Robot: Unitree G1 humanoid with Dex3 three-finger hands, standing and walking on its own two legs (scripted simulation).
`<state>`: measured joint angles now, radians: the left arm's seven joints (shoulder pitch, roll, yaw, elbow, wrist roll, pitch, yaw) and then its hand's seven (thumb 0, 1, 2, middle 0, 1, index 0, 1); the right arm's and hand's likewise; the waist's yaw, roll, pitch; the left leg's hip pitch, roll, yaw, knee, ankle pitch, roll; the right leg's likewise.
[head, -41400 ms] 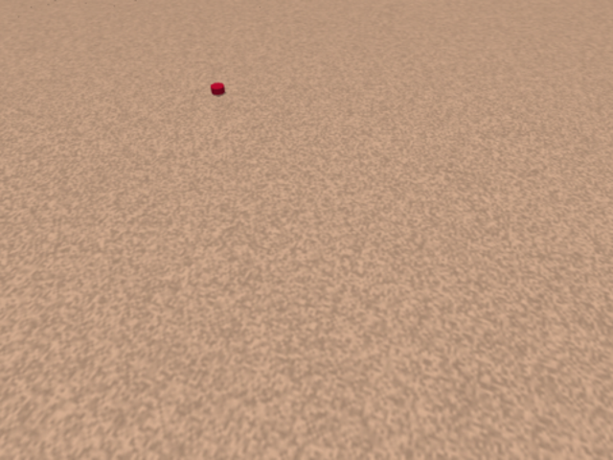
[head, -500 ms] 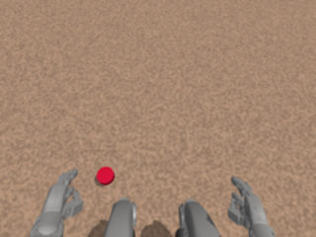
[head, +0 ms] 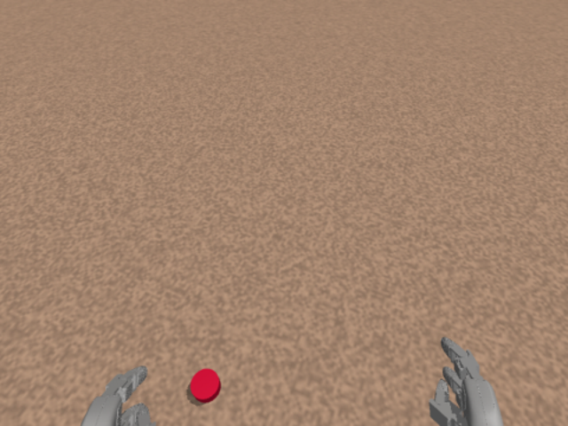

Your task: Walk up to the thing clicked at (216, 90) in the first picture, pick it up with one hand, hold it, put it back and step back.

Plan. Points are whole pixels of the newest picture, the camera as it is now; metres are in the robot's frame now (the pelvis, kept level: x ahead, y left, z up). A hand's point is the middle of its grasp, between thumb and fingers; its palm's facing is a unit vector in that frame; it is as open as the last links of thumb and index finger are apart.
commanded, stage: home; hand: left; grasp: from above
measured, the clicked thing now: (205, 385) +0.39 +0.24 -0.69
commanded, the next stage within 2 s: stand in 1.82 s
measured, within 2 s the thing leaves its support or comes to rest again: neither
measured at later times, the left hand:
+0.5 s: hand out of the picture +0.16 +0.18 -0.05, palm faces +0.05 -0.98 -0.20, open 7.4 cm
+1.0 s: hand out of the picture +0.15 +0.18 -0.05, palm faces +0.05 -0.98 -0.20, open 7.4 cm
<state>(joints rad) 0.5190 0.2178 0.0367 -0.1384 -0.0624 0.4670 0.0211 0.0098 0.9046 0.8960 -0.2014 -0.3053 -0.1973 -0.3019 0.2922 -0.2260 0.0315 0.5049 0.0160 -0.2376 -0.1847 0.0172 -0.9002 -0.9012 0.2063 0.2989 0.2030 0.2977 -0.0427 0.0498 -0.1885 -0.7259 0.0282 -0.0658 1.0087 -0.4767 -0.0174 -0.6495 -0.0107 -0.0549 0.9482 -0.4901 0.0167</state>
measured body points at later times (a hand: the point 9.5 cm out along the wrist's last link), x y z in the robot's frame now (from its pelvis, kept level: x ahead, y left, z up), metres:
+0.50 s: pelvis +0.00 +0.00 +0.00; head +0.02 +0.00 +0.45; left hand +0.16 +0.23 -0.03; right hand +0.16 -0.25 -0.06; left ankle +0.01 +0.13 -0.68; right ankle -0.01 -0.13 -0.68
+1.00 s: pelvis -0.01 +0.00 +0.00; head +0.00 +0.00 +0.45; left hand +0.14 +0.23 -0.03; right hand +0.15 -0.24 -0.06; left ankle +0.01 +0.13 -0.68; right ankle -0.01 -0.13 -0.68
